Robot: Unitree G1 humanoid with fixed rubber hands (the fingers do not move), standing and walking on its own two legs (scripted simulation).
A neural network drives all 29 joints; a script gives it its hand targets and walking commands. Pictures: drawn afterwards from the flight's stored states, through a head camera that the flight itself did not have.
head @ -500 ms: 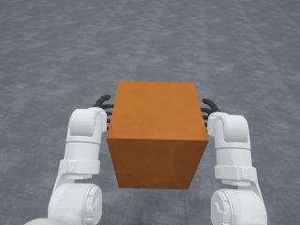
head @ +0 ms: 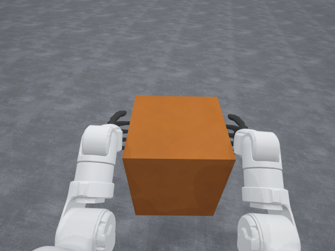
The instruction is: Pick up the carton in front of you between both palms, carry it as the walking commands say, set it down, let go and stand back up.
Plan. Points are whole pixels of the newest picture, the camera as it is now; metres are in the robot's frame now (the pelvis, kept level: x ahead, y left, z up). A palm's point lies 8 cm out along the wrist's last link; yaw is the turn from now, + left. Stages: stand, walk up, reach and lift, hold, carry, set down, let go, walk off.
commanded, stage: carry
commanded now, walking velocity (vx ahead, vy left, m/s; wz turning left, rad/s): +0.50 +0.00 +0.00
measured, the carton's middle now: (175, 157) +0.34 +0.00 +0.05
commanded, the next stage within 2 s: none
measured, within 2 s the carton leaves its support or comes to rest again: neither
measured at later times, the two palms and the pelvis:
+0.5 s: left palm (132, 86) +0.56 +0.15 +0.12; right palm (226, 92) +0.56 -0.15 +0.12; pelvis +0.21 -0.01 +0.00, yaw +2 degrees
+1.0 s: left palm (134, 61) +0.78 +0.18 +0.10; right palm (207, 64) +0.78 -0.12 +0.10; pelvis +0.52 +0.02 -0.01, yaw +1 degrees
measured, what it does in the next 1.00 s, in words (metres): walks ahead: right foot, then left foot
